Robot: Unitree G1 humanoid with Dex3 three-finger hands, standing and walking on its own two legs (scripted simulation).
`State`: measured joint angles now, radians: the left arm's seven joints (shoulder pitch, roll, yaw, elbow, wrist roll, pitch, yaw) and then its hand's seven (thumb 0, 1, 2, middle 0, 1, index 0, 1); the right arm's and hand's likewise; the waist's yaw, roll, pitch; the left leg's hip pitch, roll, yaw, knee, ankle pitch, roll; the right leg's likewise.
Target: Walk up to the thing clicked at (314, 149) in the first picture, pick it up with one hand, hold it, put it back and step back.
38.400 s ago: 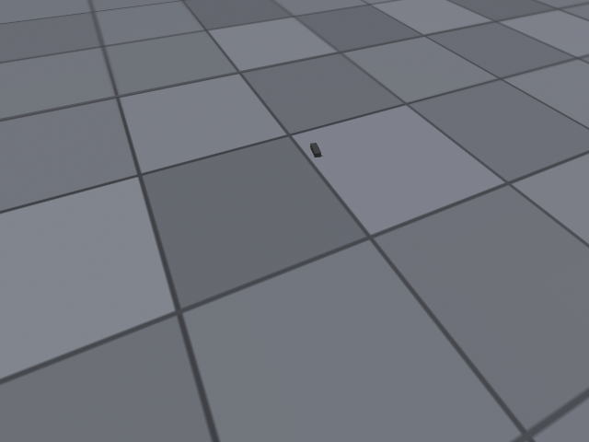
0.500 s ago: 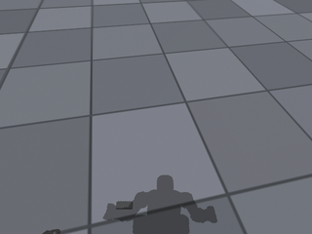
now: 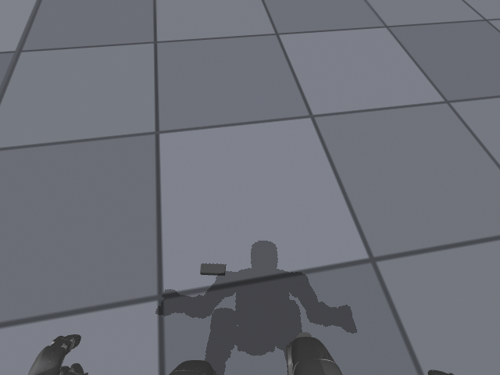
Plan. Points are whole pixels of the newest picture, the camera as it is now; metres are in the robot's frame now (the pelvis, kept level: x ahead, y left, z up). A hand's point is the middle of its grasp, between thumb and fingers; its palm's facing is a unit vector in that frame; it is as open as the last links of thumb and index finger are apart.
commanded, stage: walk up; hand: left
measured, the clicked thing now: (213, 269) +0.51 +0.13 -0.73
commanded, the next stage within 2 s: none
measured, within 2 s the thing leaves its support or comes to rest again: neither
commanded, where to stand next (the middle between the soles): +0.12 -0.10 m, yaw -1 degrees
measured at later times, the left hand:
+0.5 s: hand out of the picture +0.08 +0.20 -0.13, palm faces -0.08 -0.92 -0.38, open 7.3 cm
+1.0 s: hand (105, 349) +0.17 +0.25 -0.14, palm faces -0.02 -0.88 -0.47, open 7.3 cm
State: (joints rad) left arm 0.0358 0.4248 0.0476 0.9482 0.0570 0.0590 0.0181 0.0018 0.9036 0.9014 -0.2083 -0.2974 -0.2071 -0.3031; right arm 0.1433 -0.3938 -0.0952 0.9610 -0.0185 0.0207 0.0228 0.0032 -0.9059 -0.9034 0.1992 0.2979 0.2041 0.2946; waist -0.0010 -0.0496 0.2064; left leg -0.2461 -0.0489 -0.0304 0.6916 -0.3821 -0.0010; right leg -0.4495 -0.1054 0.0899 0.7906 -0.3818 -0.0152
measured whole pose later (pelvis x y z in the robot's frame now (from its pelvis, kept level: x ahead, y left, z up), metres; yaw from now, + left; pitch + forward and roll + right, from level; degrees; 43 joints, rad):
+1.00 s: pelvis +0.06 -0.03 +0.00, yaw +0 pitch -3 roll +1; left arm 0.12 0.42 0.04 0.81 -0.04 0.01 0.08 0.00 0.91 0.90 -0.21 -0.30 -0.20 -0.30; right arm 0.14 -0.40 -0.07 0.79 -0.01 0.05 0.03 0.01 -0.90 -0.90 0.20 0.30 0.21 0.29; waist 0.00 0.01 0.30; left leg -0.40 -0.05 -0.04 0.70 -0.24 0.03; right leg -0.41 -0.02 0.08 1.14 -0.59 -0.01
